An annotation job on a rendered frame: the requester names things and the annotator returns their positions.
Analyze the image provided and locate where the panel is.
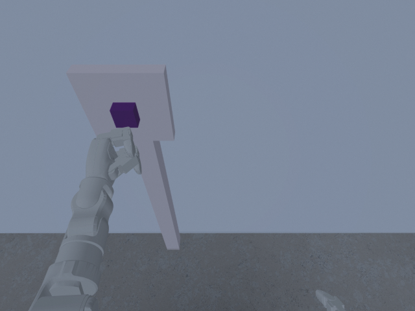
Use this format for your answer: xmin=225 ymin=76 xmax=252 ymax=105
xmin=66 ymin=65 xmax=180 ymax=249

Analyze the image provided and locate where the right robot hand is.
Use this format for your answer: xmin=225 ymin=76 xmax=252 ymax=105
xmin=316 ymin=290 xmax=345 ymax=311

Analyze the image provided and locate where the left robot hand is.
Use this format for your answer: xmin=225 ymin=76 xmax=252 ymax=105
xmin=86 ymin=126 xmax=141 ymax=186

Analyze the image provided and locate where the left robot upper arm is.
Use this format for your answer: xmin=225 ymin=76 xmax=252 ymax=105
xmin=31 ymin=294 xmax=99 ymax=311

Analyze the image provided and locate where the button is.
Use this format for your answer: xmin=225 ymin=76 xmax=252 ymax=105
xmin=110 ymin=102 xmax=140 ymax=128

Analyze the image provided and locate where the left robot forearm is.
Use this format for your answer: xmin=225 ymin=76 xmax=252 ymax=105
xmin=29 ymin=177 xmax=114 ymax=311

